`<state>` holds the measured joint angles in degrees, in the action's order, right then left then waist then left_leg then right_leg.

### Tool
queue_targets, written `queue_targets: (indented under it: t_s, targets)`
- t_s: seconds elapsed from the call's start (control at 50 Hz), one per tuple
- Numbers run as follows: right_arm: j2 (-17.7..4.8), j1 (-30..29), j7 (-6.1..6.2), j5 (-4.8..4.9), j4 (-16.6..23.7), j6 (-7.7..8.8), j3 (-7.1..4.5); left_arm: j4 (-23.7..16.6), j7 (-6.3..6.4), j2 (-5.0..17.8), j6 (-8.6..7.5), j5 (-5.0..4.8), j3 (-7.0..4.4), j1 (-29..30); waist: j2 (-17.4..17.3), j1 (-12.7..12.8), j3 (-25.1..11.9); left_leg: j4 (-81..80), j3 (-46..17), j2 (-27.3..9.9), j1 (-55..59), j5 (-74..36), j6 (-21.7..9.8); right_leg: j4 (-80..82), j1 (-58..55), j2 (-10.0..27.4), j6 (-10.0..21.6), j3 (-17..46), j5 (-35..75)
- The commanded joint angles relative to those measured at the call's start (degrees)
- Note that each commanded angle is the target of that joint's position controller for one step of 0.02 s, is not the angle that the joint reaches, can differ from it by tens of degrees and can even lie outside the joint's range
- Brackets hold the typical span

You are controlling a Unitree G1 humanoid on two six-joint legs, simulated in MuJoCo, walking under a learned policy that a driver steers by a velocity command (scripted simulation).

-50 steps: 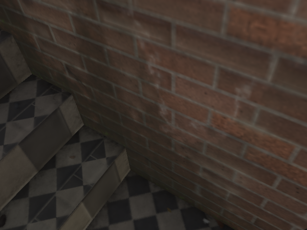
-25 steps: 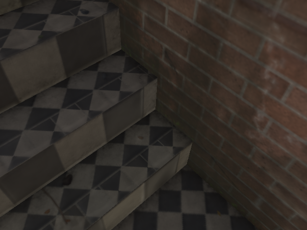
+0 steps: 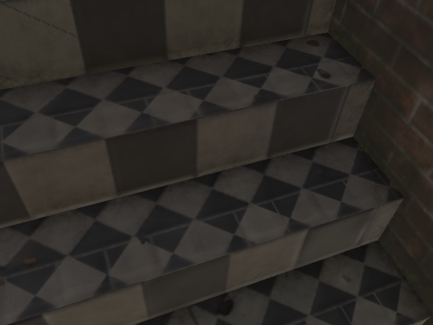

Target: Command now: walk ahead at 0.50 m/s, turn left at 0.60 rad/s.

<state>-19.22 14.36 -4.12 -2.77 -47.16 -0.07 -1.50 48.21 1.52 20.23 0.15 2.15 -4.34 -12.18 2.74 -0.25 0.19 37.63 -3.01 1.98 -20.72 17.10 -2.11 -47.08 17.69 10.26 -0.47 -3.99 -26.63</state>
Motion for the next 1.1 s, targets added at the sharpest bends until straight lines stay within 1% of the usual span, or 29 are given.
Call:
queue_targets:
  t_s: [0.02,0.04,0.1,0.16,0.28,0.34,0.38,0.42,0.44,0.46,0.48,0.52,0.56,0.58,0.62,0.66,0.7,0.76,0.82,0.86,0.9,0.94,0.96,0.98,1.0,1.02,1.04,1.08,1.1]
  targets:
    - [-17.0,13.6,3.05,0.36,-1.0,1.87,-4.5,-10.8,-1.5,-1.1,-0.17,2.03,1.6,8.4,-12.9,-4.5,0.9,-34.1,-55.0,-23.4,18.4,26.1,-13.1,-29.0,35.5,-7.8,-0.3,7.2,-3.0]
    - [-14.7,10.0,4.04,0.73,-1.2,2.57,-4.51,-10.1,-2.1,0.3,-1.06,1.36,1.11,8.8,-8.3,-3.2,3.6,-32.8,-50.9,-21.4,18.6,30.5,-13.2,-32.0,36.9,-6.0,-0.4,7.9,4.5]
    - [-6.7,4.6,5.6,1.72,-1.4,3.66,-2.33,-7.4,-2.32,0.2,-2.81,2.31,1.63,4.9,-8.3,-0.6,0.1,-21.7,-26.3,-13.0,15.7,-12.8,-10.9,-40.6,29.5,-5.9,0.1,4.4,12.3]
    - [-4.0,7.7,5.64,1.51,-2.9,3.67,-1.9,-11.8,-2.55,-2.1,-2.34,2.11,2.82,9.3,-5.5,-1.1,-2.4,-14.7,-19.8,-11.2,18.4,-40.3,-13.3,-51.1,34.8,-8.2,0.2,1.4,6.3]
    - [-3.0,19.6,7.37,0.22,-7.7,4.56,-2.47,-26.9,-1.18,-9.0,-2.11,2.45,6.25,30.9,-11.1,-8.0,5.1,-22.1,-26.7,-16.8,31.9,-17.8,-14.2,-76.4,75.6,-7.4,3.6,5.8,-18.9]
    - [-2.3,16.9,7.73,2.5,-9.3,3.11,-2.15,-33.4,-0.84,-10.6,-1.26,3.03,7.97,35.4,-7.5,-6.4,5.7,-34.0,-20.6,-12.3,16.4,-20.3,-10.7,-54.1,58.1,-5.8,3.1,1.3,-15.4]
    - [-2.4,7.5,7.94,4.06,-5.4,2.59,-2.32,-31.2,-0.48,-11.6,0.07,0.53,8.23,23.6,-9.3,1.0,-4.8,-37.1,-13.2,-9.2,-3.7,-60.8,-10.7,-28.5,10.8,-10.3,4.3,-2.8,-7.1]
    - [-13.8,2.8,6.01,6.7,-3.3,6.49,-5.96,-20.5,1.0,-2.6,0.51,-0.63,1.48,-10.1,-13.0,17.6,-28.1,-7.8,-11.5,-13.2,6.5,-112.1,-7.6,-24.0,-16.3,-14.0,6.0,1.3,2.3]
    - [-11.2,-4.3,4.0,7.94,1.0,8.15,-6.26,-16.8,2.34,4.3,0.34,1.64,-0.72,-16.8,6.0,21.1,-32.0,13.1,-11.2,-3.7,-4.0,-88.8,-4.3,-1.5,-22.4,-4.4,8.5,25.9,-11.1]
    - [-2.7,-1.6,1.7,3.57,2.5,8.72,-5.24,-15.4,2.58,9.6,0.9,1.05,-2.12,-12.8,28.7,15.6,-34.0,44.4,-10.5,10.0,-10.3,-13.6,-2.1,24.3,-19.8,9.4,13.7,55.3,-14.6]
    - [2.1,2.9,0.74,-1.45,1.5,8.51,-4.01,-14.2,2.2,4.7,2.19,-1.5,-1.57,-4.0,19.1,8.2,-31.9,68.2,-15.9,8.1,-15.5,-13.5,-2.0,28.3,-12.5,9.4,13.5,65.0,-24.6]
    - [9.6,-2.4,1.98,-2.71,6.9,5.88,-1.53,-8.1,1.76,-5.1,1.57,-1.14,0.94,5.6,-0.7,-1.1,-4.1,76.7,-7.0,2.9,-30.1,-17.0,-2.9,20.9,7.2,6.2,12.5,45.9,-31.7]
    - [14.4,-4.7,3.93,-1.5,10.2,4.38,1.03,0.4,0.64,-13.5,-1.05,0.73,3.01,1.0,-4.3,-3.9,1.8,88.8,-7.7,4.1,-36.5,-11.4,-4.7,19.4,11.9,3.3,10.5,30.6,-12.9]
    - [7.4,-0.3,-0.47,4.33,8.2,2.51,1.45,-1.4,-3.59,-15.7,-2.68,2.16,5.33,2.7,-0.6,0.7,2.9,83.6,-20.6,5.7,-45.4,-20.4,-12.2,22.8,11.7,1.8,13.9,25.6,8.9]
    - [5.0,0.3,-1.52,2.43,8.9,2.1,0.43,4.7,-5.27,-11.5,-3.83,2.33,3.78,-0.9,-5.1,-2.7,-2.3,80.3,-17.2,5.1,-50.9,-21.3,-13.9,25.2,5.1,2.7,15.4,21.1,21.3]
    - [7.0,-4.2,-3.65,1.61,9.4,1.57,1.89,8.8,-5.24,-6.7,-4.23,3.08,2.82,-6.1,1.1,-1.7,-5.9,99.4,-10.2,5.3,-58.4,-14.3,-14.1,28.3,0.1,3.3,17.2,17.2,12.8]
    - [10.6,-7.0,-2.97,1.95,9.4,1.17,3.68,12.4,-5.95,-10.5,-3.97,5.42,4.96,-10.6,-4.5,-3.7,-2.5,104.0,-10.2,4.5,-69.9,-17.9,-16.5,28.6,-1.0,2.0,13.1,12.7,8.3]
    - [8.9,-13.7,-2.85,2.04,11.6,0.62,4.47,13.2,-5.83,-8.9,-5.82,5.97,6.19,-12.1,-2.2,-3.2,-4.8,97.0,-1.2,0.1,-67.9,-20.7,-14.2,33.0,1.4,-0.5,11.5,5.6,9.7]
    - [7.6,-28.6,-0.65,3.5,17.0,-2.15,4.8,15.5,-6.29,-8.7,-5.74,6.59,6.87,-23.4,4.5,4.0,-6.7,78.4,7.1,-4.8,-65.5,-16.5,-10.8,39.3,-2.6,1.6,13.1,4.8,16.5]
    - [8.7,-34.3,-1.24,1.91,19.4,-6.37,6.17,16.7,-9.92,-5.1,-4.02,3.43,6.16,-17.0,7.5,-1.8,-5.7,56.5,13.1,-3.8,-46.1,-0.3,-13.6,46.4,8.1,6.0,18.4,3.2,58.3]
    - [7.7,-22.2,-3.45,1.2,15.7,-7.98,5.39,15.1,-10.95,4.5,-7.2,0.1,4.72,-15.1,13.1,-8.2,-15.8,51.0,16.0,1.8,-30.5,-1.5,-7.9,36.4,-3.8,11.1,23.0,1.4,120.3]
    - [3.7,-19.0,-2.72,1.01,14.9,-7.68,3.79,14.2,-11.69,8.2,-6.53,-1.21,2.1,-15.6,13.4,-7.7,-18.6,24.3,20.8,8.8,-26.4,5.0,-5.5,25.7,-23.8,10.0,24.1,1.3,139.6]
    - [2.9,-9.0,-1.36,0.66,11.2,-8.48,2.75,15.9,-12.43,4.4,-5.7,2.04,2.46,-19.3,10.0,-8.6,-23.5,19.0,13.3,7.0,-15.8,-2.0,-9.0,12.4,-21.9,7.6,21.9,0.7,139.9]
    - [3.3,5.8,2.32,-0.64,3.1,-2.07,2.12,9.3,-3.16,2.2,-8.06,-5.28,0.58,-16.9,-0.7,-8.8,-32.1,19.0,-8.8,-1.3,8.7,17.1,-12.4,-4.1,-10.8,1.4,11.5,-1.2,106.8]
    - [-0.7,13.5,5.74,0.83,-3.5,-1.59,0.13,7.1,-2.32,-1.0,-8.15,-4.37,1.06,-10.6,-12.8,-11.0,-26.1,-1.2,-33.5,-8.1,9.5,35.4,-16.9,-23.2,9.7,-8.1,10.6,0.0,58.2]
    - [-3.1,6.2,7.57,1.43,-5.0,-1.21,-1.24,2.4,-2.82,-5.8,-7.11,0.59,1.28,-1.8,-14.6,-7.4,-15.7,-15.2,-45.1,-11.5,1.0,39.6,-17.5,-53.2,22.9,-13.5,8.7,7.9,26.1]
    - [1.8,17.1,2.06,-3.53,-6.0,-1.02,1.56,6.2,-7.29,-10.7,-3.85,-0.27,3.08,-1.6,-18.2,-12.7,1.6,-12.8,-46.3,-11.4,0.2,25.7,-15.2,-73.8,53.6,-20.9,14.4,29.7,38.4]
    - [6.6,8.8,-1.85,0.48,-11.7,1.28,0.94,2.3,-7.59,-10.0,-3.2,-0.29,2.48,-1.7,-0.5,-2.5,-2.8,-6.3,-28.2,-11.9,3.8,-7.6,-14.0,-76.3,61.0,-20.8,17.6,28.4,29.9]
    - [9.7,5.9,-1.9,0.55,-13.1,1.72,1.56,-0.2,-7.42,-12.8,-3.99,0.99,4.28,0.4,-0.7,0.4,-2.8,-7.8,-22.9,-12.0,4.9,-5.0,-14.3,-80.7,66.4,-18.4,19.1,25.1,23.6]
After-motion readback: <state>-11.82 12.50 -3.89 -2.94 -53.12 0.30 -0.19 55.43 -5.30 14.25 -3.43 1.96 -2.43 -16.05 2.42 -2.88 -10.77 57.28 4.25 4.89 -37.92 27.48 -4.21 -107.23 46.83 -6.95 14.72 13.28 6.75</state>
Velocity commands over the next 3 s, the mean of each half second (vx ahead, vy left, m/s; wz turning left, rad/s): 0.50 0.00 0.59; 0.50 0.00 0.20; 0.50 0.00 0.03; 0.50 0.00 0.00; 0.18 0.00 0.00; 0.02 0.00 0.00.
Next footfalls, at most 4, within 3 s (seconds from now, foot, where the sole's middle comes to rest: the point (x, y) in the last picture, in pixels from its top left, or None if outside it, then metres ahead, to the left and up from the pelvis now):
0.42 right None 0.40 -0.07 -0.55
0.94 left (136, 240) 0.55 0.20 -0.34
1.34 right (193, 85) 0.86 0.08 -0.14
1.80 left None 1.00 0.37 0.07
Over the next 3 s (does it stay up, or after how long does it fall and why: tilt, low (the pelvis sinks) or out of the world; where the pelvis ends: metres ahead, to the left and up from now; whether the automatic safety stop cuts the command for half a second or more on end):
stays up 1.20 0.33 1.04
